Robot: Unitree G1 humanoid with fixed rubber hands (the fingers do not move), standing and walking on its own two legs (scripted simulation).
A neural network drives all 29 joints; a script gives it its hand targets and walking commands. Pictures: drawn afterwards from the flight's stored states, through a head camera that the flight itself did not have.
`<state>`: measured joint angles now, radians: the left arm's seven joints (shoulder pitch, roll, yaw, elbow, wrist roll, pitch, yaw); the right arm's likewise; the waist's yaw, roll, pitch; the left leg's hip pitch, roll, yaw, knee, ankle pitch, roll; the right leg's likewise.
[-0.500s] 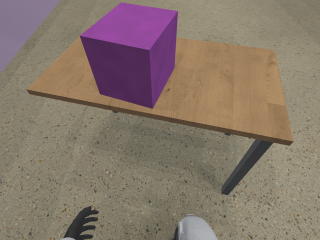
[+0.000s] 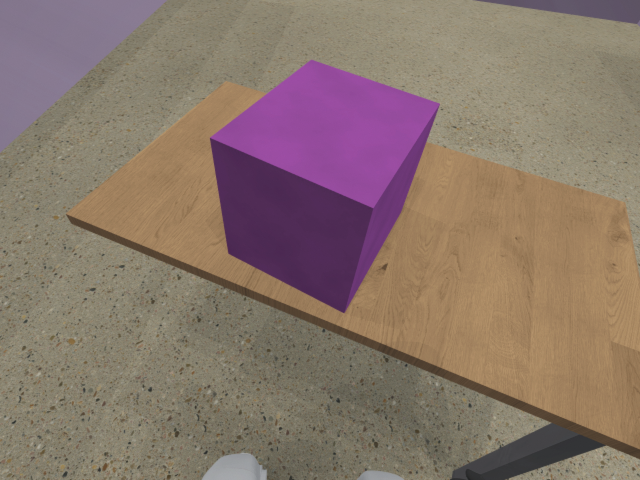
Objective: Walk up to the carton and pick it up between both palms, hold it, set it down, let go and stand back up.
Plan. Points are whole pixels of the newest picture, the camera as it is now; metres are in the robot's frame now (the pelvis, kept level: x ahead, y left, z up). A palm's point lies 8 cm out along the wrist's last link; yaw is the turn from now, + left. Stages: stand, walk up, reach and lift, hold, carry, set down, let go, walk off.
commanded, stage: walk up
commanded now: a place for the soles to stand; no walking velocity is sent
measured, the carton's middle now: (327, 183) +0.52 +0.01 +0.05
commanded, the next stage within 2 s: none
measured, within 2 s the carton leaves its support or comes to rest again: neither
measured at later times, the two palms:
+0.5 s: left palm (173, 442) +0.17 +0.19 -0.10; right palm out of the picture +0.12 -0.29 -0.11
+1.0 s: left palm out of the picture +0.02 +0.25 -0.11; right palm out of the picture +0.12 -0.27 -0.11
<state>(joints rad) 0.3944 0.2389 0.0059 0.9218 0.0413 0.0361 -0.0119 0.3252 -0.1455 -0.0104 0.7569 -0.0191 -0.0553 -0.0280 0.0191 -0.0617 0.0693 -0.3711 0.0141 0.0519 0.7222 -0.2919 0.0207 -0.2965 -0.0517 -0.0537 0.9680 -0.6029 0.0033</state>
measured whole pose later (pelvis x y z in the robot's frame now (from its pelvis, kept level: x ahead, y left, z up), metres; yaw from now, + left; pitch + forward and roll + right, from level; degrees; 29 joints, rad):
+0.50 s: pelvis +0.05 -0.04 +0.01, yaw +1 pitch -2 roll +0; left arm 0.11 0.18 -0.02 0.89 0.00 0.02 0.00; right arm 0.23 -0.25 -0.01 0.88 0.00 0.00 -0.02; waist -0.02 0.02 0.06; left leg -0.27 0.05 0.00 0.60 -0.29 -0.05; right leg -0.31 -0.06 -0.05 0.61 -0.26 0.01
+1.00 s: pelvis +0.03 +0.00 +0.01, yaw -1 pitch +0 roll -1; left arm 0.35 0.17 0.05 0.94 0.04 -0.01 0.09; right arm 0.16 -0.30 -0.05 0.87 -0.07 0.08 0.03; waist 0.03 0.06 0.09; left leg -0.46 0.04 0.00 1.00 -0.45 -0.04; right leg -0.35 -0.07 0.01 0.54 -0.18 0.06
